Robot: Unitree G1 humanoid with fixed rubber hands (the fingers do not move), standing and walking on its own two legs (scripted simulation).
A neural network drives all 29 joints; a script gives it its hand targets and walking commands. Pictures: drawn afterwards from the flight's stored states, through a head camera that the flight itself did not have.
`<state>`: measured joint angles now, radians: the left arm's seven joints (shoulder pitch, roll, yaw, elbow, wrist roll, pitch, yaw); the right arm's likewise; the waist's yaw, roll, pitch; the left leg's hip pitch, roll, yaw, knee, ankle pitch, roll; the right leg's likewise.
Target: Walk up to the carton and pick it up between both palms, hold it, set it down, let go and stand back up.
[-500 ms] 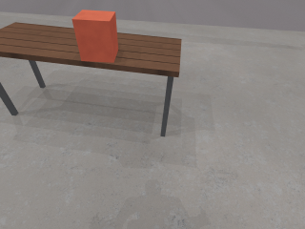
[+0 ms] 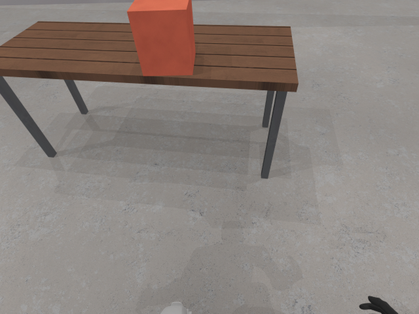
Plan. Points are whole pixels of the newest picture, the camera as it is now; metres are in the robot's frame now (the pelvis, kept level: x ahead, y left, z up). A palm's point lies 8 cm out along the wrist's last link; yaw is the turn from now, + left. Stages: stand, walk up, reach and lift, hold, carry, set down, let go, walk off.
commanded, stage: walk up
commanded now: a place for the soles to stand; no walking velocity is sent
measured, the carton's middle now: (166, 35) +1.14 +0.20 +0.04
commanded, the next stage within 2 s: none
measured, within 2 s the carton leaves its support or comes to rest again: neither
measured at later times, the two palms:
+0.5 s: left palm (35, 266) +0.27 +0.42 -0.10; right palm (352, 302) +0.19 -0.24 -0.07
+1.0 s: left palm (23, 234) +0.33 +0.45 -0.06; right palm (300, 212) +0.40 -0.21 -0.11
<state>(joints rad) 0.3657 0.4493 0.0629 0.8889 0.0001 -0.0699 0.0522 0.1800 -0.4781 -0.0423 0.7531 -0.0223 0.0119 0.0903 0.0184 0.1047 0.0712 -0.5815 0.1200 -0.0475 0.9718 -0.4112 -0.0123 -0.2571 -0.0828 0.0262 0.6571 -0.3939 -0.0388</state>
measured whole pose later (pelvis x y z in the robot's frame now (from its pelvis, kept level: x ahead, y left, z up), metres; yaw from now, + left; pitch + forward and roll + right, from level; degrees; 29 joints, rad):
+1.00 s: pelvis +0.30 +0.11 +0.00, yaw -2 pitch -1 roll -2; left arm 0.40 0.43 0.06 0.84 0.00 -0.10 0.02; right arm 0.17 -0.45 -0.05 0.79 -0.02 -0.03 0.05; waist -0.01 0.12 0.10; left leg -0.66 0.10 0.05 0.96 -0.32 0.04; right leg -0.27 -0.01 -0.03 0.76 -0.47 0.00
